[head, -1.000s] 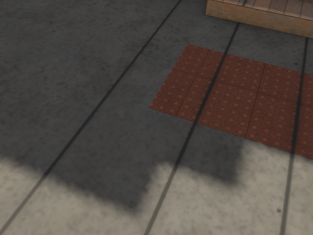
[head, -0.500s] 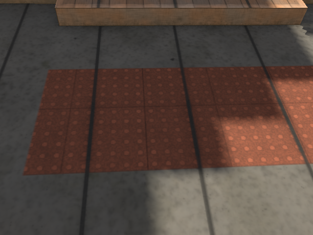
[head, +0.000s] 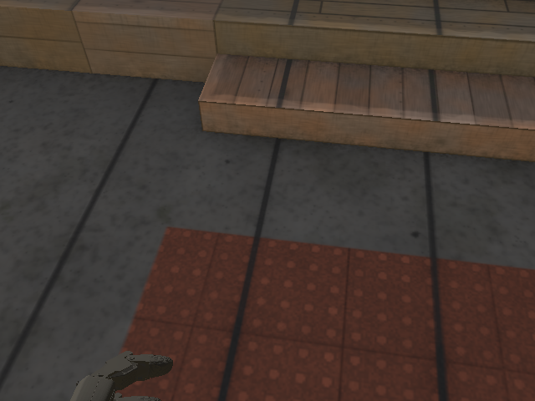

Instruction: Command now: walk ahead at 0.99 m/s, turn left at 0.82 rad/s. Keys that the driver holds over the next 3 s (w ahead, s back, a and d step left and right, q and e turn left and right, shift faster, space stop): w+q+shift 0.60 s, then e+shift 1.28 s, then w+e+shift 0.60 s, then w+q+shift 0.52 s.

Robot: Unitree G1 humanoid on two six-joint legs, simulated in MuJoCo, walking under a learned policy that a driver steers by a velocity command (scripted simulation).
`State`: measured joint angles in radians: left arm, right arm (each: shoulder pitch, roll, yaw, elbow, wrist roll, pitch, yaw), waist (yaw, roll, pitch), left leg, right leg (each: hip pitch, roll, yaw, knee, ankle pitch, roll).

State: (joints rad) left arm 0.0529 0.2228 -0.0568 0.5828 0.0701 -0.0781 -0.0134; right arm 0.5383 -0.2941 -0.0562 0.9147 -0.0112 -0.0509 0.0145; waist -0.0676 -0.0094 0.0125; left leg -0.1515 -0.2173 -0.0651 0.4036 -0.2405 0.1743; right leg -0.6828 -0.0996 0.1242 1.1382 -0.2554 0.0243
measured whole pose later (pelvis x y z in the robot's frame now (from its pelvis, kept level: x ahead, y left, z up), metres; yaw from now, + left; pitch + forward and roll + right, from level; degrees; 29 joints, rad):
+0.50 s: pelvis +0.47 -0.03 -0.01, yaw +27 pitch +2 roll -3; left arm 0.54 0.33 0.06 0.90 0.03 -0.11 0.01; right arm -0.02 -0.35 -0.04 0.59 -0.03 0.00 0.09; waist 0.07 0.05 0.00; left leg -0.82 0.06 0.06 1.07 -0.09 0.11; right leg 0.09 -0.01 -0.23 0.27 -0.38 0.04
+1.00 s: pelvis +0.81 +0.14 +0.00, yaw +31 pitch -1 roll +1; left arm 0.25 0.23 0.03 0.77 0.02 -0.02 -0.03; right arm 0.27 -0.24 -0.02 0.82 0.00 -0.07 -0.03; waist -0.01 -0.02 0.11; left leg -0.03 -0.07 0.23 0.40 -0.37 0.10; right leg -0.61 -0.02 -0.10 0.68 0.02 -0.06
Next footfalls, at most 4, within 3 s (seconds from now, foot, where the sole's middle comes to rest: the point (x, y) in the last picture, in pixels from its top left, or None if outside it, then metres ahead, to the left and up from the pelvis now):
0.20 right None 0.42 -0.19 -0.77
0.64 left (210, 320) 0.74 0.15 -0.77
1.06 right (198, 237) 1.03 0.19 -0.77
1.70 left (149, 239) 1.03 0.34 -0.77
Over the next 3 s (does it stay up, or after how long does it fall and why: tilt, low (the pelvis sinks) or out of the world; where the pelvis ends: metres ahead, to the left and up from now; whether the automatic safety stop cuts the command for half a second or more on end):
stays up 1.34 -0.35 0.02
